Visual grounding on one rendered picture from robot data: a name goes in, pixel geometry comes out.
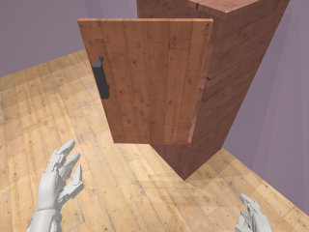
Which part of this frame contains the robot left hand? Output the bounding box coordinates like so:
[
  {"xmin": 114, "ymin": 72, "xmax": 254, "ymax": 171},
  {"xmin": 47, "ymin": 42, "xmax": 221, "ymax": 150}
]
[{"xmin": 37, "ymin": 139, "xmax": 85, "ymax": 213}]

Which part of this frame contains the robot right hand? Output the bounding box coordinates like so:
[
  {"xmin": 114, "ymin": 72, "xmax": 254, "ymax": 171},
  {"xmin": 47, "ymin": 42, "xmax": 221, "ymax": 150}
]
[{"xmin": 235, "ymin": 193, "xmax": 272, "ymax": 232}]

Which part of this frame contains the cupboard door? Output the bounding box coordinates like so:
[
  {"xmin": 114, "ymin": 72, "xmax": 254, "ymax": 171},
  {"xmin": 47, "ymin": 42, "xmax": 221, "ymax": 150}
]
[{"xmin": 77, "ymin": 18, "xmax": 213, "ymax": 145}]

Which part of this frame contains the robot left forearm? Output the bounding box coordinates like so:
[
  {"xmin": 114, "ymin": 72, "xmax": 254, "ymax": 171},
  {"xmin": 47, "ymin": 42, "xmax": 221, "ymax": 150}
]
[{"xmin": 25, "ymin": 208, "xmax": 63, "ymax": 232}]

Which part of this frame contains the handle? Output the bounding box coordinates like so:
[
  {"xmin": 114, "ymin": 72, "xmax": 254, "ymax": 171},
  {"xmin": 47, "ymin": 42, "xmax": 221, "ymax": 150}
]
[{"xmin": 92, "ymin": 56, "xmax": 110, "ymax": 100}]

